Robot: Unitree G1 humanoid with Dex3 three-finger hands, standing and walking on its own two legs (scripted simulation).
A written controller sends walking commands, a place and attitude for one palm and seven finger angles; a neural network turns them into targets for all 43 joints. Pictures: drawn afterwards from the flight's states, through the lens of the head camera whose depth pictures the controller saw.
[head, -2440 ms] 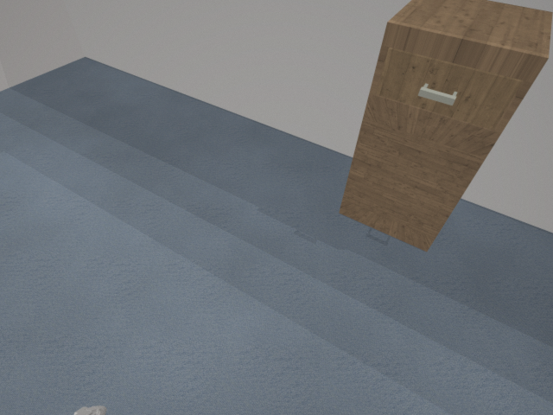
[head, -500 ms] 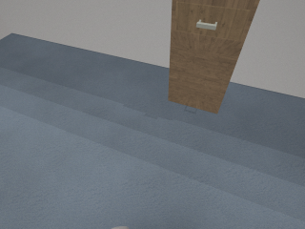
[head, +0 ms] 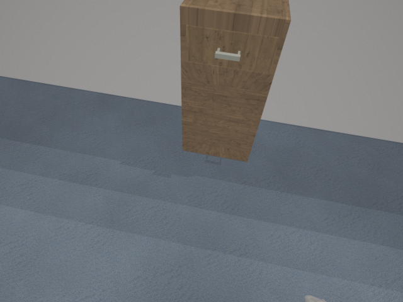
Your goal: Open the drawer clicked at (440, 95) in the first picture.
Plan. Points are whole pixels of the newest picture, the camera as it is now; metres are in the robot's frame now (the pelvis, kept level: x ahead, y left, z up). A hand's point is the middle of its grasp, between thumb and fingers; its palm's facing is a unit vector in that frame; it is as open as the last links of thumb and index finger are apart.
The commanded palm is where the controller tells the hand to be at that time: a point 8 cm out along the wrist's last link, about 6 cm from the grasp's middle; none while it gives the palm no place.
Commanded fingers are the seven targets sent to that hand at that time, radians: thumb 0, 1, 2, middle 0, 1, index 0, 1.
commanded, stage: walk to a spot facing it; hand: left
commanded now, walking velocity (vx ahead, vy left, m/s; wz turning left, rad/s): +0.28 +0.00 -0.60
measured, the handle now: (228, 53) +1.07 +0.02 -0.04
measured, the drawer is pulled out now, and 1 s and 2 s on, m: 0.00 0.00 0.00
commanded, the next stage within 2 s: none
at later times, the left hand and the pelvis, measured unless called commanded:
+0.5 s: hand (176, 216) +0.37 +0.11 -0.18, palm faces -0.40 -0.89 -0.20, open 7.4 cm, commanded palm none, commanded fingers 0.00 0.90 0.90 -0.20 -0.30 -0.20 -0.30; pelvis +0.15 -0.01 -0.03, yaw -20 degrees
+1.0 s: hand (164, 196) +0.43 +0.16 -0.18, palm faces -0.52 -0.84 -0.18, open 7.4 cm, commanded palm none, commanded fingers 0.00 0.90 0.90 -0.20 -0.30 -0.20 -0.30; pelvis +0.24 +0.03 -0.01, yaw -37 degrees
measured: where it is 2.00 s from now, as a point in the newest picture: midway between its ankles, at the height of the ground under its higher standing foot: outside the picture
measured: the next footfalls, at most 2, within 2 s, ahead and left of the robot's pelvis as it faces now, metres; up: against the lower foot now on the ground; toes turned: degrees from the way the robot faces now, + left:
left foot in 0.02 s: +0.08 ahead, +0.13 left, +0.00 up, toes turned +0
right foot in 0.48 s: +0.24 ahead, -0.13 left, +0.00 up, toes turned -27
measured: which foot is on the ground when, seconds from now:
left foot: up 0.00-0.00, down 0.02-0.48, up 0.50-0.86, down 0.88-1.00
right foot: down 0.00-0.02, up 0.04-0.46, down 0.48-0.88, up 0.90-1.00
